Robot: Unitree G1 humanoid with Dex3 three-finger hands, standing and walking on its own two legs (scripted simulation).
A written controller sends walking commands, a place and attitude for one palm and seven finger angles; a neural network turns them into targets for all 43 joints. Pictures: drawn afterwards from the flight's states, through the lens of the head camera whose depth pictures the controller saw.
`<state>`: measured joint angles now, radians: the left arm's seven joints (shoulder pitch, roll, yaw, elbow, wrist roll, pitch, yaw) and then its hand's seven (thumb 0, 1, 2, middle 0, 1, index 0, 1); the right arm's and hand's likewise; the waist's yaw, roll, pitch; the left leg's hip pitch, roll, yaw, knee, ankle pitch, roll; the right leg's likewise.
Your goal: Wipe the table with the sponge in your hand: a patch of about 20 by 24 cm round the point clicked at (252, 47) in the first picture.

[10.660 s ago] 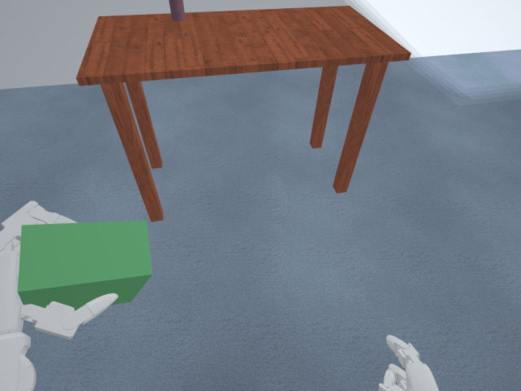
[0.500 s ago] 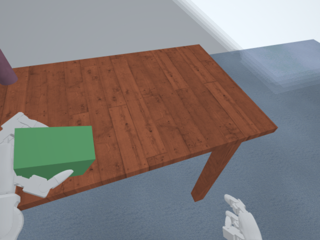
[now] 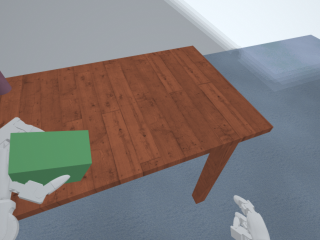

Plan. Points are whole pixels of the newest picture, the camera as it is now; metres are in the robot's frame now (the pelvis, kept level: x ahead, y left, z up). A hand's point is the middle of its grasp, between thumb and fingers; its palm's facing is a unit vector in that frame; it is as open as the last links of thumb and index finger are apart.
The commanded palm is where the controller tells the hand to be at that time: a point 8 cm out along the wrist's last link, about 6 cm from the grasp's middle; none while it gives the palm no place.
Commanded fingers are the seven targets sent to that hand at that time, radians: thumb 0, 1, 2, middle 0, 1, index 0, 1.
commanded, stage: look again from close up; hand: left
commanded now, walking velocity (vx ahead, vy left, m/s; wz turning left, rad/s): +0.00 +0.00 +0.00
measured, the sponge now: (62, 160) +0.23 +0.21 +0.14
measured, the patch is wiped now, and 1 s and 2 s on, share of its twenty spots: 0.00 0.00 0.00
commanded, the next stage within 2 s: come to a stop and stand still in 0.12 s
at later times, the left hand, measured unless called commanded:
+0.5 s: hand (41, 165) +0.21 +0.24 +0.15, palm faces +0.35 -0.87 -0.35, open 10.2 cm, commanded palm +0.15 +0.29 +0.17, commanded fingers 0.00 0.10 1.30 -1.20 -1.60 -1.20 -1.60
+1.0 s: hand (34, 150) +0.24 +0.27 +0.15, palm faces +0.35 -0.86 -0.36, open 10.2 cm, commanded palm +0.18 +0.30 +0.17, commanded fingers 0.00 0.10 1.30 -1.20 -1.60 -1.20 -1.60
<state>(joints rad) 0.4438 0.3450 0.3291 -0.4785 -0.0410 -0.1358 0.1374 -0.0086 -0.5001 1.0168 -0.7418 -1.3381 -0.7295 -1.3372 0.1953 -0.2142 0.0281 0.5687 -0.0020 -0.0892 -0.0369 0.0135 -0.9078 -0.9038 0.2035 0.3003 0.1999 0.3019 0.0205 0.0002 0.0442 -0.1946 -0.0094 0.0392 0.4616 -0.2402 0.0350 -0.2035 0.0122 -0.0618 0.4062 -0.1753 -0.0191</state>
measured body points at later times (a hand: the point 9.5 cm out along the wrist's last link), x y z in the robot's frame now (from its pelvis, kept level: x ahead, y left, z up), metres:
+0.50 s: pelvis -0.01 +0.01 +0.00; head +0.00 +0.02 +0.45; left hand +0.19 +0.29 +0.17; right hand +0.15 -0.22 -0.08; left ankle +0.01 +0.09 -0.74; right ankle +0.03 -0.11 -0.74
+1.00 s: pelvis +0.02 +0.02 +0.00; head +0.04 +0.06 +0.45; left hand +0.21 +0.32 +0.17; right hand +0.21 -0.19 -0.06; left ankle +0.01 +0.09 -0.74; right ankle +0.03 -0.11 -0.74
